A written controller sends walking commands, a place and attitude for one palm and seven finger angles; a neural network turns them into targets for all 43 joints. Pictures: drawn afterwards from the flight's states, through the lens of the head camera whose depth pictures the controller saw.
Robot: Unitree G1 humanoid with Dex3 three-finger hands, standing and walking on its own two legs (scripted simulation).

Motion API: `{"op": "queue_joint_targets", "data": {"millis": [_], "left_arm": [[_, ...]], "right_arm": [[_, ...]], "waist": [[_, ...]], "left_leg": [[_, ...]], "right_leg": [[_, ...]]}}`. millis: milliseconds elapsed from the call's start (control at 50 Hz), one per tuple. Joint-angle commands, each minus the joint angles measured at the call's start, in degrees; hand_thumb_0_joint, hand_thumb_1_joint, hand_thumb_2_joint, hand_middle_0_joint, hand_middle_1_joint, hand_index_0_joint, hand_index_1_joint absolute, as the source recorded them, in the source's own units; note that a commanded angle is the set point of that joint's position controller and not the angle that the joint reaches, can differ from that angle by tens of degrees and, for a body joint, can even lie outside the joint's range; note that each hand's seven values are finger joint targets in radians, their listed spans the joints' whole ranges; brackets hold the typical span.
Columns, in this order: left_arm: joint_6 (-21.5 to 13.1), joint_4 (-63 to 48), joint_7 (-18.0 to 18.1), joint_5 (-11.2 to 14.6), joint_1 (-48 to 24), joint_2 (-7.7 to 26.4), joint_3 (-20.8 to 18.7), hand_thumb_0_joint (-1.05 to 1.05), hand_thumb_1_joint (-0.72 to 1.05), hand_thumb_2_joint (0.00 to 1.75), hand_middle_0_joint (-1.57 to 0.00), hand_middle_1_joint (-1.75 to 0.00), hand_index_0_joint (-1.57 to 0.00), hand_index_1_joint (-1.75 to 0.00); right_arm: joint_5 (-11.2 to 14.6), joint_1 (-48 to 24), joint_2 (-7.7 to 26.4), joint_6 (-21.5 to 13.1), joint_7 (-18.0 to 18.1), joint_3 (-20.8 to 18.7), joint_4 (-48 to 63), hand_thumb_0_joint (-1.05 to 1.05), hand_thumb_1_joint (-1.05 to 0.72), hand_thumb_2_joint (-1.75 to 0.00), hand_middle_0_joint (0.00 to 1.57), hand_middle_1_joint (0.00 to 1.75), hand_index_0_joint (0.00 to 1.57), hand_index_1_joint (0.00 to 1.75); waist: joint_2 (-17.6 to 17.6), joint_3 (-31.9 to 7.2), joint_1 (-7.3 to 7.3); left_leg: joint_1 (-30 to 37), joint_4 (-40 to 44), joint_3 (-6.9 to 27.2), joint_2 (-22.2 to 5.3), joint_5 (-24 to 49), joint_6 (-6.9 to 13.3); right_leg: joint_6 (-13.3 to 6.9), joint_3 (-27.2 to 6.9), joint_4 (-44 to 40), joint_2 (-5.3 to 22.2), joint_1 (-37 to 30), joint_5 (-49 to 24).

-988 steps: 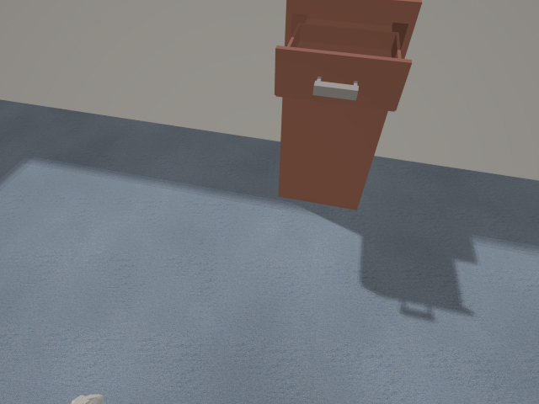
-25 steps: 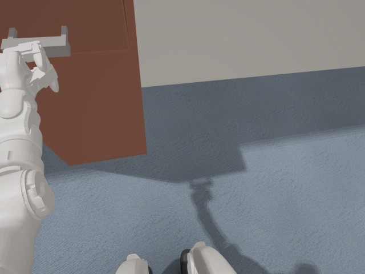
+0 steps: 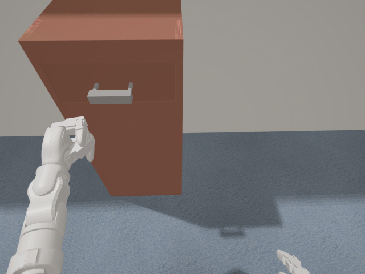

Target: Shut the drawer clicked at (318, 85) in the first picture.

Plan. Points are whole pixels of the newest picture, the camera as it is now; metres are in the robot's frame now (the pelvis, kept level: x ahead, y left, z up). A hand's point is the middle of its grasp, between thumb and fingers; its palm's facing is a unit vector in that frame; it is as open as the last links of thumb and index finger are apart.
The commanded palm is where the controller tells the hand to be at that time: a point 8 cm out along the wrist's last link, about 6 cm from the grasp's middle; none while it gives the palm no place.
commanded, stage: draw the hand back to the body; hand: left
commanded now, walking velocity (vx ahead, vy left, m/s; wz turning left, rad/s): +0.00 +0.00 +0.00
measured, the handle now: (112, 91) +0.58 +0.22 +0.05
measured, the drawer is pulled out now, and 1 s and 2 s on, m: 0.00 0.00 0.00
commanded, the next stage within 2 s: step back with the hand held close in 0.94 s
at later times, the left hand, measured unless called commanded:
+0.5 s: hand (46, 197) +0.22 +0.22 +0.15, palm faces +0.35 -0.89 -0.30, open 3.3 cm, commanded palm +0.17 +0.26 +0.17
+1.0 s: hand (8, 255) +0.14 +0.22 +0.18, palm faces +0.44 -0.81 -0.39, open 3.2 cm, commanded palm +0.09 +0.26 +0.20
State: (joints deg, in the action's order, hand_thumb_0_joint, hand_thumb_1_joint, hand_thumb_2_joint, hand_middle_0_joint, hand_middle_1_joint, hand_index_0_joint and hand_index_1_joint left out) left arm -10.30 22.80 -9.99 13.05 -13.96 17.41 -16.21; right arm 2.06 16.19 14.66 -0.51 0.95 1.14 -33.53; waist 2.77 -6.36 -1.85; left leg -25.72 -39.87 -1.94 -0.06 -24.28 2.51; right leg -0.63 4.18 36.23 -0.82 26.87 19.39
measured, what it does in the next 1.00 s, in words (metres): stands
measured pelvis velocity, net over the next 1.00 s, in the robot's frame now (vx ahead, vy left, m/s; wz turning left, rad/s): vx -0.03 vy -0.03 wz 0.02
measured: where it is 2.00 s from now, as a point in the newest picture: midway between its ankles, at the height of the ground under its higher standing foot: outside the picture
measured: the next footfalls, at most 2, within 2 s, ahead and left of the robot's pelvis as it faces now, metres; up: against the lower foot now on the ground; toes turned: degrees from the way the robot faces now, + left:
none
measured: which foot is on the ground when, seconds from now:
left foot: down 0.00-1.00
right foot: down 0.00-1.00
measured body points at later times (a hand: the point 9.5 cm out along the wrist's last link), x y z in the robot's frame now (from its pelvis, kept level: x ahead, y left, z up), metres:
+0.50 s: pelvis -0.03 -0.02 +0.02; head -0.04 -0.04 +0.47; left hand +0.19 +0.26 +0.17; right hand +0.15 -0.24 -0.07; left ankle -0.05 +0.08 -0.72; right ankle -0.02 -0.11 -0.72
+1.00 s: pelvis -0.03 -0.03 +0.02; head -0.06 -0.06 +0.47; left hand +0.11 +0.26 +0.20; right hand +0.16 -0.24 -0.06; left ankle -0.05 +0.08 -0.72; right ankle -0.02 -0.11 -0.72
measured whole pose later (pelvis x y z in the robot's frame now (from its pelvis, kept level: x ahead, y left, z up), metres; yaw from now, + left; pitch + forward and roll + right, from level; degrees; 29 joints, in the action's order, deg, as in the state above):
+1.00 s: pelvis -0.03 -0.03 +0.02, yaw +1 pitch -5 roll -1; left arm -7.7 -23.3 6.4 3.6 30.0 17.8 -15.6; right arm 0.2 11.4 13.4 -7.9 4.2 1.1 -36.5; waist 5.2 1.1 4.0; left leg -3.6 -24.1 -1.1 -0.3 -15.1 0.8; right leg -2.6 4.9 21.8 -1.7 5.0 11.5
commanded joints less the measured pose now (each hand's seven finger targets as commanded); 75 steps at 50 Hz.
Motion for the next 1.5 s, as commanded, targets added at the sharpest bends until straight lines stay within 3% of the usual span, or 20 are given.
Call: {"op": "queue_joint_targets", "data": {"millis": [0,40,60,100,200,300,360,420,460,620,720,820,880,920,1040,1060,1100,1160,1300,1480], "left_arm": [[-0.85,-17.38,-1.15,1.75,-15.75,10.43,-1.79,0.0,0.9,0.9,-1.4,-1.6,-1.4,-1.6],[0.28,-18.61,-1.87,1.95,-14.53,9.64,-1.09,0.0,0.9,0.9,-1.4,-1.6,-1.4,-1.6],[0.49,-23.72,4.24,-5.19,-14.7,15.07,1.3,0.0,0.9,0.9,-1.4,-1.6,-1.4,-1.6],[2.32,-22.68,9.5,-6.21,-7.7,9.21,3.8,0.0,0.9,0.9,-1.4,-1.6,-1.4,-1.6],[3.27,-28.18,14.39,-7.62,-3.2,11.46,0.95,0.0,0.9,0.9,-1.4,-1.6,-1.4,-1.6],[2.41,-37.48,15.7,-8.43,2.77,10.64,1.06,0.0,0.9,0.9,-1.4,-1.6,-1.4,-1.6],[2.23,-40.2,15.98,-8.31,9.91,10.77,-0.07,0.0,0.9,0.9,-1.4,-1.6,-1.4,-1.6],[2.26,-42.1,15.9,-8.4,16.4,11.05,-1.48,0.0,0.9,0.9,-1.4,-1.6,-1.4,-1.6],[1.81,-45.54,15.9,-8.47,18.72,10.62,-1.69,0.0,0.9,0.9,-1.4,-1.6,-1.4,-1.6],[0.51,-54.28,16.24,-8.4,32.86,11.76,-5.2,0.0,0.9,0.9,-1.4,-1.6,-1.4,-1.6],[-0.27,-59.45,16.7,-8.47,41.08,11.76,-6.78,0.0,0.9,0.9,-1.4,-1.6,-1.4,-1.6],[-0.66,-58.52,16.86,-9.05,38.91,9.91,-5.02,0.0,0.9,0.9,-1.4,-1.6,-1.4,-1.6],[-1.01,-57.24,17.11,-9.03,38.52,10.12,-5.46,0.0,0.9,0.9,-1.4,-1.6,-1.4,-1.6],[-1.22,-58.68,17.17,-9.28,37.8,10.46,-5.47,0.0,0.9,0.9,-1.4,-1.6,-1.4,-1.6],[-0.91,-58.92,17.3,-9.09,39.38,10.21,-5.88,0.0,0.9,0.9,-1.4,-1.6,-1.4,-1.6],[-3.49,-64.59,17.73,-9.16,32.15,18.56,-14.97,0.0,0.9,0.9,-1.4,-1.6,-1.4,-1.6],[-3.39,-56.25,16.89,-9.63,41.81,11.27,-9.84,0.0,0.9,0.9,-1.4,-1.6,-1.4,-1.6],[-3.8,-57.69,16.77,-9.84,45.95,9.62,-8.03,0.0,0.9,0.9,-1.4,-1.6,-1.4,-1.6],[-4.01,-64.71,17.91,-9.97,49.31,13.4,-11.23,0.0,0.9,0.9,-1.4,-1.6,-1.4,-1.6],[-4.27,-66.27,18.15,-10.73,50.8,13.36,-12.01,0.0,0.9,0.9,-1.4,-1.6,-1.4,-1.6]], "right_arm": [[0.74,-0.24,7.73,-3.45,1.37,-2.58,6.66,0.0,-0.9,-0.9,0.2,0.3,0.2,0.3],[0.96,-2.15,7.33,-4.07,1.67,-2.04,7.27,0.0,-0.9,-0.9,0.2,0.3,0.2,0.3],[0.65,-5.32,7.19,-3.67,1.85,-2.35,7.91,0.0,-0.9,-0.9,0.2,0.3,0.2,0.3],[0.61,-6.98,6.45,-3.59,2.19,-1.7,8.03,0.0,-0.9,-0.9,0.2,0.3,0.2,0.3],[0.21,-10.1,5.85,-3.08,3.0,-0.74,7.65,0.0,-0.9,-0.9,0.2,0.3,0.2,0.3],[-0.38,-11.72,5.06,-4.39,2.95,-0.38,7.57,0.0,-0.9,-0.9,0.2,0.3,0.2,0.3],[-0.87,-12.21,5.07,-5.02,2.79,-0.68,7.53,0.0,-0.9,-0.9,0.2,0.3,0.2,0.3],[-1.04,-12.81,5.16,-5.08,2.61,-1.07,7.04,0.0,-0.9,-0.9,0.2,0.3,0.2,0.3],[-1.11,-13.07,4.77,-5.37,2.44,-1.08,7.2,0.0,-0.9,-0.9,0.2,0.3,0.2,0.3],[-1.57,-13.24,4.45,-7.37,2.42,-1.88,7.26,0.0,-0.9,-0.9,0.2,0.3,0.2,0.3],[-1.36,-12.96,3.93,-9.0,2.78,-2.14,7.68,0.0,-0.9,-0.9,0.2,0.3,0.2,0.3],[-1.29,-12.09,3.96,-9.99,3.21,-2.42,6.74,0.0,-0.9,-0.9,0.2,0.3,0.2,0.3],[-1.45,-12.13,3.8,-10.22,3.55,-2.36,6.7,0.0,-0.9,-0.9,0.2,0.3,0.2,0.3],[-1.44,-12.28,3.83,-10.58,3.55,-2.33,6.65,0.0,-0.9,-0.9,0.2,0.3,0.2,0.3],[-1.73,-12.25,3.44,-10.84,3.46,-1.96,6.62,0.0,-0.9,-0.9,0.2,0.3,0.2,0.3],[-1.51,-10.91,4.87,-9.31,2.92,-2.35,8.53,0.0,-0.9,-0.9,0.2,0.3,0.2,0.3],[-1.74,-9.98,3.6,-7.45,2.43,-2.69,7.34,0.0,-0.9,-0.9,0.2,0.3,0.2,0.3],[-1.88,-10.35,4.29,-5.75,2.26,-3.28,8.01,0.0,-0.9,-0.9,0.2,0.3,0.2,0.3],[-1.54,-10.69,4.94,-3.51,3.06,-4.34,10.64,0.0,-0.9,-0.9,0.2,0.3,0.2,0.3],[-1.75,-10.06,5.17,-3.79,3.56,-4.79,11.63,0.0,-0.9,-0.9,0.2,0.3,0.2,0.3]], "waist": [[0.73,-14.96,-0.8],[1.6,-13.17,-0.35],[2.25,-10.89,2.0],[-1.14,-6.23,1.52],[-1.72,-3.38,2.28],[4.68,-2.97,3.06],[-0.53,-1.19,3.52],[-1.95,1.28,3.97],[1.28,1.37,4.07],[-0.99,4.16,5.0],[0.34,5.36,5.44],[-0.36,8.99,4.12],[-2.32,8.13,4.51],[0.67,6.51,4.71],[0.61,5.9,5.17],[-1.76,10.8,3.28],[-5.85,8.57,2.54],[-1.52,3.96,2.35],[-0.74,-2.79,2.54],[1.6,-1.66,2.6]], "left_leg": [[12.53,4.53,4.26,-1.99,37.55,-2.73],[12.63,5.65,4.05,-1.54,33.69,-2.43],[14.37,8.32,3.68,-1.0,31.14,-1.59],[13.43,11.83,3.73,-1.42,23.91,-1.62],[15.27,16.97,2.85,-0.98,18.15,-1.11],[19.93,19.76,2.88,-0.8,21.15,-1.42],[19.65,20.57,2.69,-0.72,21.15,-0.97],[19.09,20.8,2.31,-0.68,20.74,-0.76],[19.65,20.97,2.21,-0.48,20.44,-0.84],[19.35,20.31,2.09,-0.45,18.97,-0.54],[19.29,19.73,1.99,-0.54,17.36,-0.64],[19.35,19.5,1.74,-0.49,14.18,-0.35],[19.28,19.39,1.91,-0.37,13.67,-0.01],[19.92,19.54,2.13,-0.3,14.12,-0.28],[19.29,19.7,2.41,-0.42,17.36,-0.53],[13.73,17.91,3.93,-1.33,13.44,0.5],[15.35,14.87,3.82,-1.29,14.43,0.36],[15.3,15.82,3.68,-2.01,18.74,0.14],[11.73,17.07,6.11,-4.05,29.92,-0.2],[1.87,19.78,8.5,-6.83,23.8,0.97]], "right_leg": [[-0.56,-0.88,-1.52,0.3,-10.63,-27.28],[-0.79,-1.07,-2.32,0.35,-11.04,-25.38],[-1.46,-3.08,-5.78,1.63,-12.47,-21.46],[-1.49,-2.41,-7.99,1.66,-14.03,-17.38],[-1.41,-3.14,-12.51,1.78,-19.97,-14.85],[-1.68,-3.16,-15.03,1.66,-23.47,-16.43],[-1.33,-3.21,-16.34,1.4,-24.77,-16.78],[-1.2,-3.51,-17.5,1.33,-24.92,-16.12],[-1.23,-3.74,-17.7,1.6,-25.08,-15.8],[-0.79,-4.19,-19.57,1.58,-23.67,-13.11],[-0.8,-4.65,-20.33,1.54,-22.18,-10.94],[-0.56,-4.86,-21.53,1.74,-18.55,-6.78],[-0.43,-4.84,-21.29,2.04,-19.15,-5.5],[-0.66,-4.76,-20.82,2.06,-20.07,-6.23],[-0.83,-4.39,-19.29,1.96,-22.36,-11.02],[-0.73,-11.38,-22.7,5.1,-16.8,-12.02],[-1.15,-11.52,-23.51,7.59,-15.54,-12.42],[-0.8,-8.76,-19.93,7.39,-17.79,-17.66],[-0.03,-5.56,-11.09,5.07,-22.85,-27.63],[0.79,-5.47,-4.23,3.1,-24.34,-23.14]]}}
